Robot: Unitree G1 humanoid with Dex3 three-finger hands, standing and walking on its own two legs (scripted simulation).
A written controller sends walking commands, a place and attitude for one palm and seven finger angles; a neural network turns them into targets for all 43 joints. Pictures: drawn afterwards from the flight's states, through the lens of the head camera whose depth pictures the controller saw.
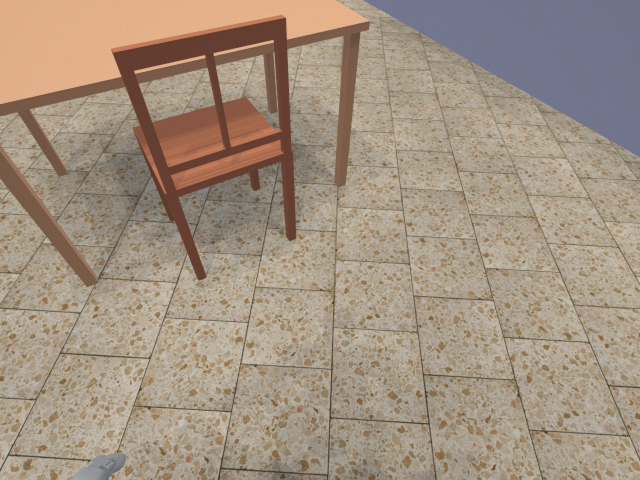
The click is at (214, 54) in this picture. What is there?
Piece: chair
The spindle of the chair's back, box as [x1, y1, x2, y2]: [205, 53, 230, 148]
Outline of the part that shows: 212,53 205,56 223,145 226,148 230,147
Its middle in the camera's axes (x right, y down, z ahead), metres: -0.28 -0.36 +1.04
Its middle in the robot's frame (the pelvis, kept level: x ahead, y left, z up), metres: +1.00 +0.33 -0.09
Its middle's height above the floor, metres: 0.68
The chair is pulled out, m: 0.00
